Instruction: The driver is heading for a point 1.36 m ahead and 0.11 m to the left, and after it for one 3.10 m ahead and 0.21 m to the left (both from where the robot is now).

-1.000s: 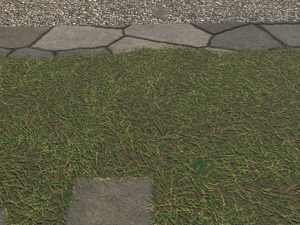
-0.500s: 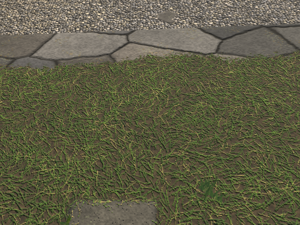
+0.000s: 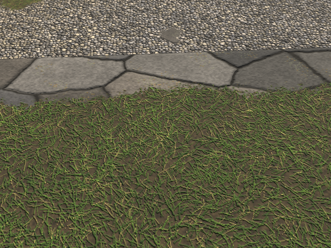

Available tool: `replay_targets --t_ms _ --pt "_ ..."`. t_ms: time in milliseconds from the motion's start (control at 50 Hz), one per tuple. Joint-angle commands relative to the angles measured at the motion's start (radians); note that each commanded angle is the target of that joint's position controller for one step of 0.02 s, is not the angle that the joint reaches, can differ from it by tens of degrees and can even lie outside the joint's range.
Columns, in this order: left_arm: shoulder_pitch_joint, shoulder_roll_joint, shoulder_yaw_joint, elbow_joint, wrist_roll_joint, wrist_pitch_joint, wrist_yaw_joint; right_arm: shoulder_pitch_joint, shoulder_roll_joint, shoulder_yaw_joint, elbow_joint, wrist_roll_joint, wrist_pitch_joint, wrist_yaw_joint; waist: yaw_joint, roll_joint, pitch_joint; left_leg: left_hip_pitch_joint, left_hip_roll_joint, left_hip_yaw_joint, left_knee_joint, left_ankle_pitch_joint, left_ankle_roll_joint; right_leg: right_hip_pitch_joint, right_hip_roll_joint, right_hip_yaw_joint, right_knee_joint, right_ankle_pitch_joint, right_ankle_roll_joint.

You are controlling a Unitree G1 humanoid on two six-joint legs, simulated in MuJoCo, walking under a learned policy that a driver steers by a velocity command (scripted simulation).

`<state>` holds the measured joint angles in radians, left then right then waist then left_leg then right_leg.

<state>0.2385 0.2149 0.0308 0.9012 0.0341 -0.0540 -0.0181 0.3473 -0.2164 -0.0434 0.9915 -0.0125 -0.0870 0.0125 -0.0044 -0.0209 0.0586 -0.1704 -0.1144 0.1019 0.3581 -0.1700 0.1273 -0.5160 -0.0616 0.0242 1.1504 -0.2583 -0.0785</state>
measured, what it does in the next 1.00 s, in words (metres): walks ahead: right foot, then left foot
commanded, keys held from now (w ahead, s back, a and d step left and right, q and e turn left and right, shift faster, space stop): w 1.00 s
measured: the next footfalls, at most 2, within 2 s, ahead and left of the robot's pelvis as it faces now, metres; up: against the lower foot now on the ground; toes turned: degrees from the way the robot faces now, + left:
right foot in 0.36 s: +0.37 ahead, -0.13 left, +0.00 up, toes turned -3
left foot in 0.92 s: +0.67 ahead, +0.04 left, +0.00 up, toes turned +5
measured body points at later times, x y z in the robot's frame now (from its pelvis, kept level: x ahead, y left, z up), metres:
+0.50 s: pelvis +0.28 -0.07 +0.00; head +0.31 -0.08 +0.45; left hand +0.37 +0.19 -0.13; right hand +0.27 -0.31 -0.16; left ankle +0.18 +0.05 -0.65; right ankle +0.33 -0.13 -0.74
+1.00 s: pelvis +0.55 -0.03 -0.01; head +0.58 -0.02 +0.43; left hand +0.48 +0.20 -0.17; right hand +0.71 -0.26 -0.13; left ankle +0.63 +0.04 -0.74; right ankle +0.37 -0.13 -0.66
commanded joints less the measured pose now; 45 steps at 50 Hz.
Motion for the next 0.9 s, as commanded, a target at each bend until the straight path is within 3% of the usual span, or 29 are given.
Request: replay_targets --t_ms 20,120,240,300,320,340,360,380,400,420,440,460,480,500,560,680,800,860,900 --pt "0.03 0.046 0.009 -0.032 0.004 0.014 -0.009 0.044 -0.085 -0.009 -0.021 0.003 -0.025 -0.002 0.029 0.046 0.039 -0.042 0.295 -0.265 -0.271 0.098 0.117 -0.081 -0.055 -0.016 -0.087 0.099 0.026" --pt "-0.178 0.035 0.002 -0.09 -0.009 0.012 -0.015 0.141 -0.081 -0.001 0.008 0.008 -0.021 -0.005 -0.031 0.061 0.05 0.067 0.266 -0.196 -0.266 0.215 0.072 -0.147 -0.042 -0.065 -0.348 0.271 0.053" --pt "-0.33 0.039 0.0 -0.138 -0.012 0.004 -0.015 0.226 -0.091 0.004 0.047 -0.009 -0.014 -0.022 -0.074 0.082 0.064 0.253 0.309 -0.183 -0.192 0.387 0.079 -0.154 0.004 -0.093 -0.524 0.239 0.032" --pt "-0.29 0.053 0.008 -0.135 -0.012 -0.008 -0.01 0.195 -0.11 -0.001 0.055 -0.014 -0.011 -0.031 -0.032 0.094 0.047 0.295 0.331 -0.164 -0.093 0.613 0.063 -0.039 0.046 -0.109 -0.598 0.124 -0.012" --pt "-0.209 0.065 0.016 -0.11 -0.011 -0.014 -0.003 0.179 -0.121 -0.003 0.056 -0.014 -0.01 -0.033 0.004 0.103 0.005 0.286 0.325 -0.151 -0.003 0.756 0.048 0.077 0.08 -0.122 -0.622 0.09 -0.031" --pt "-0.055 0.083 0.029 -0.057 -0.008 -0.022 0.006 0.161 -0.128 -0.004 0.057 -0.009 -0.007 -0.031 0.072 0.085 -0.071 0.255 0.296 -0.122 0.163 0.814 0.03 0.258 0.113 -0.137 -0.686 0.116 -0.056" --pt "0.127 0.133 0.049 -0.002 0.011 -0.033 0.018 0.147 -0.118 0.001 0.042 -0.003 -0.009 -0.029 0.14 0.061 -0.177 0.089 0.261 -0.098 0.385 0.638 0.011 0.527 0.03 -0.049 -0.687 0.109 -0.096" --pt "0.266 0.239 0.076 0.012 0.038 -0.037 0.027 0.199 -0.028 0.023 0.002 0.032 -0.011 -0.019 0.144 -0.118 -0.332 -0.236 0.142 -0.026 0.76 0.152 -0.035 0.832 -0.276 0.367 -0.721 -0.022 -0.193" --pt "0.244 0.235 0.079 0.019 0.006 -0.021 0.014 0.243 -0.067 0.005 0.019 0.028 -0.011 -0.019 0.119 -0.168 -0.385 -0.409 0.036 -0.108 0.961 -0.347 -0.034 0.859 -0.376 0.679 -0.858 -0.007 -0.272" --pt "0.136 0.181 0.067 0.012 -0.018 -0.016 0.008 0.153 -0.109 -0.01 0.001 0.009 -0.006 -0.02 0.073 -0.065 -0.214 -0.478 0.112 -0.16 0.987 -0.253 -0.023 0.719 -0.32 0.527 -0.876 -0.047 -0.236" --pt "0.056 0.12 0.051 0.0 -0.024 -0.023 0.003 0.078 -0.092 -0.006 -0.02 0.002 -0.012 -0.014 0.053 -0.02 -0.107 -0.468 0.148 -0.156 0.935 -0.171 -0.024 0.569 -0.279 0.398 -0.916 0.013 -0.208" --pt "0.018 0.082 0.041 0.003 -0.019 -0.03 0.002 0.051 -0.07 -0.006 -0.023 -0.001 -0.008 -0.011 0.02 -0.002 -0.053 -0.428 0.18 -0.151 0.873 -0.127 -0.027 0.468 -0.226 0.304 -0.95 0.081 -0.167" --pt "0.016 0.042 0.027 0.019 -0.022 -0.036 0.004 0.045 -0.06 -0.007 -0.025 -0.019 0.007 -0.005 -0.011 -0.005 -0.022 -0.38 0.201 -0.148 0.825 -0.101 -0.033 0.393 -0.168 0.221 -0.971 0.151 -0.12" --pt "0.035 0.045 0.025 0.033 -0.021 -0.043 0.008 0.084 -0.032 -0.002 -0.016 -0.024 0.02 0.004 -0.029 -0.047 -0.037 -0.341 0.2 -0.138 0.805 -0.095 -0.045 0.368 -0.168 0.186 -0.98 0.208 -0.126" --pt "0.111 0.068 0.028 0.075 -0.026 -0.06 0.01 0.029 -0.027 -0.005 -0.032 -0.027 0.04 0.014 -0.04 -0.025 -0.013 -0.389 0.21 -0.11 0.759 -0.046 -0.068 0.357 -0.138 0.115 -1.009 0.31 -0.132" --pt "0.227 0.07 0.016 0.114 -0.026 -0.057 0.014 -0.244 -0.03 0.003 -0.121 -0.013 0.044 0.019 0.015 -0.032 0.039 -0.491 0.212 -0.054 0.474 0.151 -0.099 0.42 -0.098 0.037 -1.032 0.431 -0.106" --pt "0.326 0.081 0.013 0.157 -0.013 -0.05 0.031 -0.408 -0.035 0.011 -0.174 -0.008 0.036 0.015 0.06 -0.044 0.062 -0.491 0.171 -0.027 0.273 0.149 -0.067 0.597 -0.144 0.031 -0.993 0.527 -0.117" --pt "0.303 0.097 0.018 0.166 -0.005 -0.046 0.04 -0.384 -0.048 0.004 -0.177 -0.008 0.022 0.011 0.026 -0.044 0.049 -0.407 0.136 -0.015 0.206 0.041 -0.024 0.657 -0.167 0.015 -0.901 0.721 -0.109" --pt "0.272 0.113 0.022 0.167 -0.005 -0.042 0.04 -0.196 -0.072 -0.014 -0.116 -0.009 0.01 -0.003 -0.053 -0.045 -0.048 -0.16 0.07 0.015 0.14 0.004 0.015 0.636 -0.142 -0.016 -0.682 0.937 -0.083"
Velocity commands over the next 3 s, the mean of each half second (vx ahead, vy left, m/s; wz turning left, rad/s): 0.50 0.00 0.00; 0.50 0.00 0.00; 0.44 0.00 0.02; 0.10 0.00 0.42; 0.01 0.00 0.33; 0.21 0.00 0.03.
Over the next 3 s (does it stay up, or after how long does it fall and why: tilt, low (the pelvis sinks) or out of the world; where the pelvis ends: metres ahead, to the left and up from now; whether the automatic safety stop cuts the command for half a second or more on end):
stays up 0.88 0.02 0.01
